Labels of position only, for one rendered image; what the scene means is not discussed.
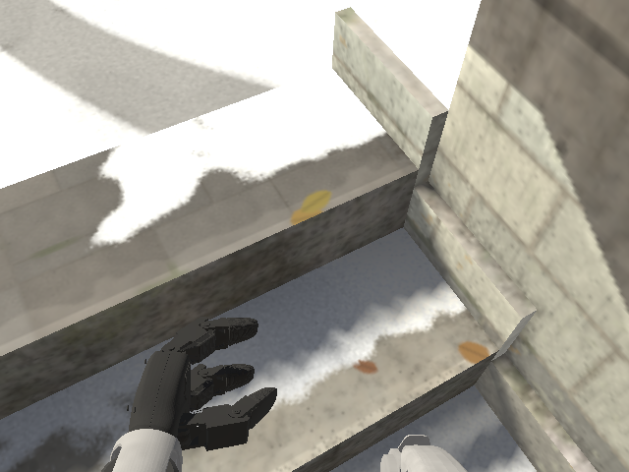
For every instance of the right robot shin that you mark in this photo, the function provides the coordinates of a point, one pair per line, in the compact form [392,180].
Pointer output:
[414,439]

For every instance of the robot right thigh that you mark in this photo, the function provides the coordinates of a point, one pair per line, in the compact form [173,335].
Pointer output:
[420,458]

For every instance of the left robot forearm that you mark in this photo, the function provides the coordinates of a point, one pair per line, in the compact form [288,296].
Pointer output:
[145,450]

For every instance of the robot left hand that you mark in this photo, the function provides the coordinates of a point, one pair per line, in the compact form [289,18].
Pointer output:
[169,389]

